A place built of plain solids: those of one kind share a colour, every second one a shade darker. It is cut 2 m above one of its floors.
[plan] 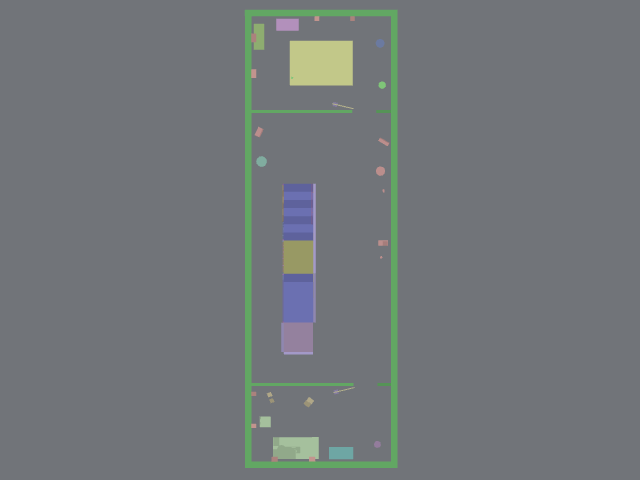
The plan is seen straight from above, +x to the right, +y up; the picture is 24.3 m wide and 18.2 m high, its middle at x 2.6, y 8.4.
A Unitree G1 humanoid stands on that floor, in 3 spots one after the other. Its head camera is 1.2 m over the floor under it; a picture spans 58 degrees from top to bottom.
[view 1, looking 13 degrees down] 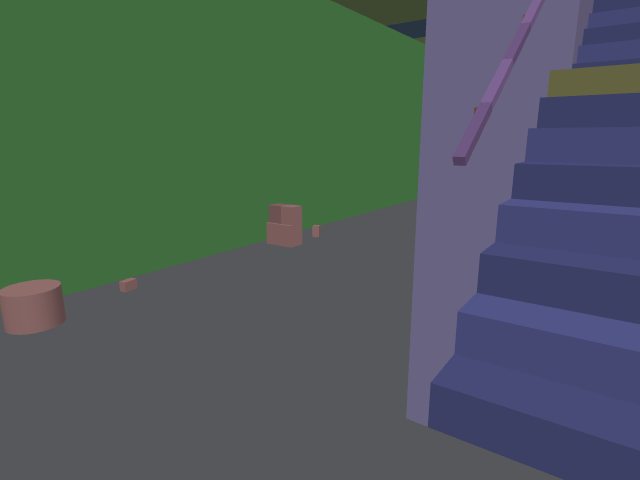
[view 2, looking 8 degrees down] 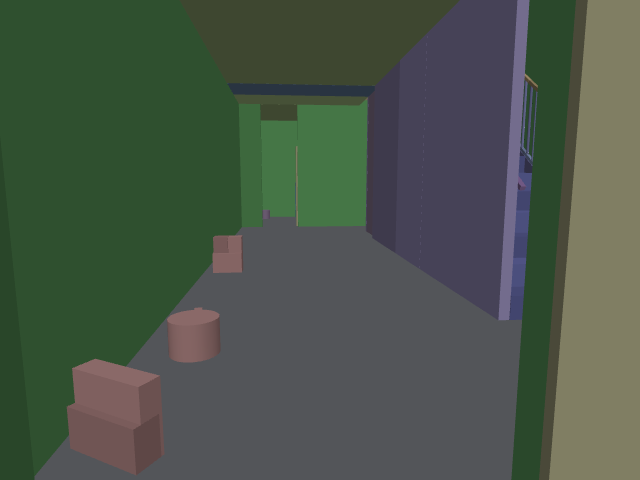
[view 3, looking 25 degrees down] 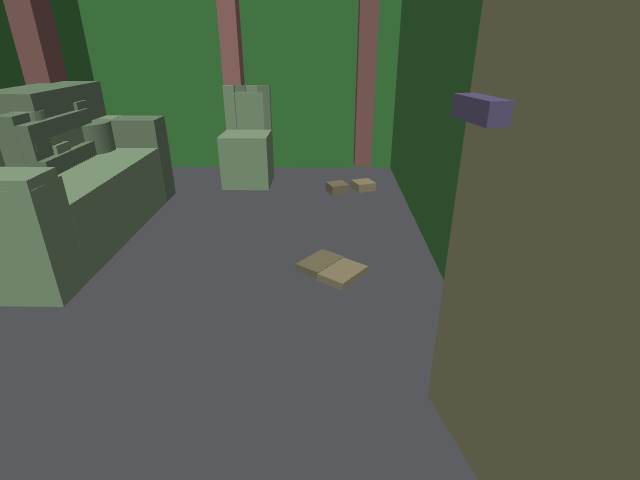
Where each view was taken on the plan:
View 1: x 1.78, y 12.14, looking -55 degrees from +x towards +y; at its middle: ground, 5.33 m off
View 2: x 4.28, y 13.97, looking -95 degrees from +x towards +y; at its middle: ground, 8.62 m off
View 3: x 4.33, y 2.22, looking -179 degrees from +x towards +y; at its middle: ground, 2.84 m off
